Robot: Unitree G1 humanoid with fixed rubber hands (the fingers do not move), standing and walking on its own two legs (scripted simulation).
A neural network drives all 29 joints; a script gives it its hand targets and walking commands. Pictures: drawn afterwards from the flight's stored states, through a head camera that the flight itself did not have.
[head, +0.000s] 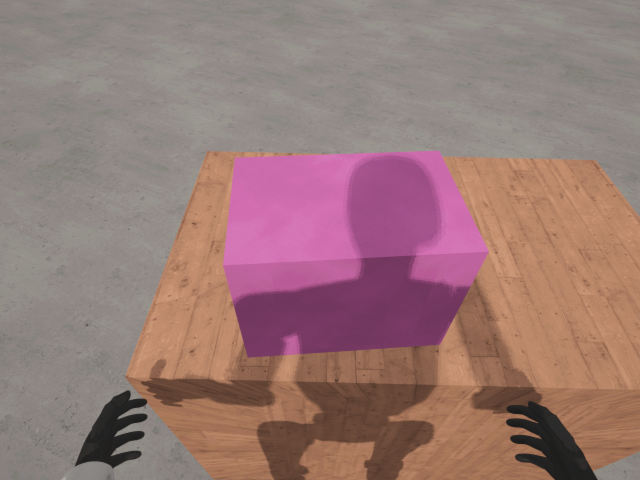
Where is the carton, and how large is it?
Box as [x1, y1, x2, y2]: [223, 151, 488, 357]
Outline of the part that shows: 439,151 235,158 223,266 248,357 428,345 440,343 488,250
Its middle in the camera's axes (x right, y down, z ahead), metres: +0.04 +0.03 +0.58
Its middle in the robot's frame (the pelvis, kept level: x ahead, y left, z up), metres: +0.42 -0.04 +0.03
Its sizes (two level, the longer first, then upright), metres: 0.297 0.195 0.224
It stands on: a pedestal, 0.69 m high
